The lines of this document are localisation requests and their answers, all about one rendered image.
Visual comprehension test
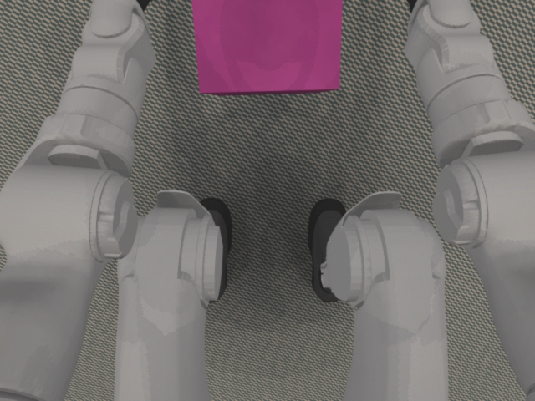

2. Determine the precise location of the right robot upper arm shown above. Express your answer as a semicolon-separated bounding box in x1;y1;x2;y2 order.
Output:
431;149;535;401

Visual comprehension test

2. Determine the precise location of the right robot forearm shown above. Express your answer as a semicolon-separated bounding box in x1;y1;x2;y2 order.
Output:
404;0;535;169

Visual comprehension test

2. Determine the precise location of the carton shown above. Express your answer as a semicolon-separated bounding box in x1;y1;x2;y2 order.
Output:
191;0;343;96

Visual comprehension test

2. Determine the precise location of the right robot shin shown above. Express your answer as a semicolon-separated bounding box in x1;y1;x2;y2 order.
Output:
320;191;446;301

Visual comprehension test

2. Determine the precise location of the left robot shin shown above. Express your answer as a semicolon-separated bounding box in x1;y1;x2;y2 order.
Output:
117;190;216;285

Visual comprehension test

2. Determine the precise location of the robot shin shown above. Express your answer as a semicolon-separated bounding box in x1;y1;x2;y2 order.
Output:
117;190;216;285
320;191;446;301

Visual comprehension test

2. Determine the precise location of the left robot forearm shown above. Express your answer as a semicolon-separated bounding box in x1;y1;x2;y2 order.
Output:
0;0;156;246

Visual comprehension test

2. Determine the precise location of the left robot upper arm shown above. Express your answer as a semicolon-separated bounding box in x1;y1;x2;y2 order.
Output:
0;163;138;401

